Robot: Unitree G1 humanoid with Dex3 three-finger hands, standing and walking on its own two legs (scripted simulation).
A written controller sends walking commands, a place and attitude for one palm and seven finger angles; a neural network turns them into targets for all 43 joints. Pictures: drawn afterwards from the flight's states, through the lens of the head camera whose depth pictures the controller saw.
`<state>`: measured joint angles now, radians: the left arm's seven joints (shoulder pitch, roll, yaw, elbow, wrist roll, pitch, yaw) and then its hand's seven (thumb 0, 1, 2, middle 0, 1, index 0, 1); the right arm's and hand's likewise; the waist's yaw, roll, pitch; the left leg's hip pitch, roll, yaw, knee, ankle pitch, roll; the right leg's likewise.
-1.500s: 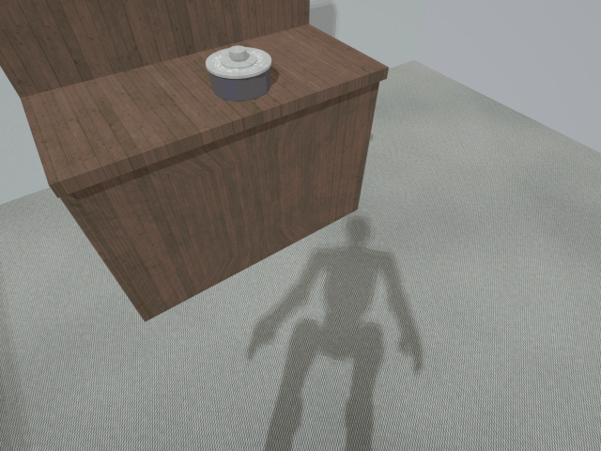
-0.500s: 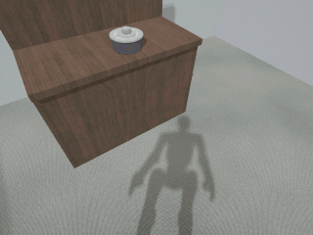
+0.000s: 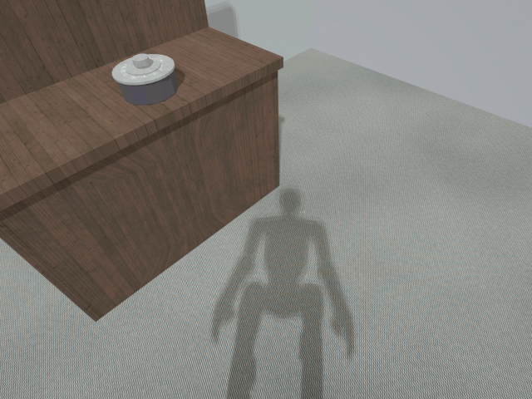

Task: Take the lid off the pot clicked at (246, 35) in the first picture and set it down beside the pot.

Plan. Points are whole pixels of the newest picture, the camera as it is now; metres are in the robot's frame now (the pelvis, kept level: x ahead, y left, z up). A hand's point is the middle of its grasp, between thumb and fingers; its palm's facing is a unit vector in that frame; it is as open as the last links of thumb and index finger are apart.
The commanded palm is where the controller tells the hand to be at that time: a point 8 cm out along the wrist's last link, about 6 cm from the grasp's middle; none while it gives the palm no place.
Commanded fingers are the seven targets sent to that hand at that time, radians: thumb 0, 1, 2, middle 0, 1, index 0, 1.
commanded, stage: walk to a spot facing it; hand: left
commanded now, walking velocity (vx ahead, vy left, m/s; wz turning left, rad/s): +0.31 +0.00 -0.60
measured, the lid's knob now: (141, 60) +1.00 +0.46 +0.04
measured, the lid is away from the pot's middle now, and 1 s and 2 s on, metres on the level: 0.00 0.00 0.00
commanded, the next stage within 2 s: turn to face it in 1.30 s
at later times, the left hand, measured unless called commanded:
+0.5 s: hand out of the picture +0.14 +0.16 -0.16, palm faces -0.05 -0.98 -0.22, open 7.4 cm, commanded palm none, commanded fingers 0.00 0.90 0.90 -0.20 -0.30 -0.20 -0.30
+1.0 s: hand (247, 202) +0.60 +0.10 -0.15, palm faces -0.47 -0.86 -0.19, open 7.4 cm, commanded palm none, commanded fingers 0.00 0.90 0.90 -0.20 -0.30 -0.20 -0.30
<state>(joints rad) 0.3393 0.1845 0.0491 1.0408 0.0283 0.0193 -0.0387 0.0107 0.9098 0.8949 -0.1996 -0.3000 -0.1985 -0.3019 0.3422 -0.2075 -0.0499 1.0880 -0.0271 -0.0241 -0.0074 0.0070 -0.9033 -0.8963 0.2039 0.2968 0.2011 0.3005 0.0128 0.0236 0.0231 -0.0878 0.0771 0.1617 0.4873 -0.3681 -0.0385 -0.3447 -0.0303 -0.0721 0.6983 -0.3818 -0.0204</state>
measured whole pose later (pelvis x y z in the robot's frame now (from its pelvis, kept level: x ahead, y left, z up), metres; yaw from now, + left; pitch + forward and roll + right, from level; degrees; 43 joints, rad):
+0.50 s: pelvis +0.19 -0.02 +0.01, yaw -12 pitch +1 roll +0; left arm 0.50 0.14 0.04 1.03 0.03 -0.08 0.02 0.01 0.91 0.89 -0.20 -0.30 -0.20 -0.30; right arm 0.08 -0.17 -0.05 0.92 -0.02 -0.01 0.03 0.01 -0.91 -0.90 0.20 0.30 0.20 0.30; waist 0.09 0.03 0.01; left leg -0.63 0.09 0.04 0.91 -0.15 -0.02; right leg 0.06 0.09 0.12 0.31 -0.37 -0.08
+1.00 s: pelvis +0.42 -0.02 +0.01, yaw -30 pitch +0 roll +1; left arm 0.17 0.21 0.09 0.93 0.03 0.02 -0.05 0.01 0.91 0.90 -0.19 -0.30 -0.19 -0.30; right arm 0.45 -0.17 -0.04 1.04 -0.02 -0.08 -0.02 0.01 -0.91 -0.90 0.20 0.30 0.20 0.30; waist -0.01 -0.02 0.05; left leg 0.01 0.01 0.33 0.33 -0.34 0.04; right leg -0.68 -0.09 -0.07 0.93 -0.06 -0.01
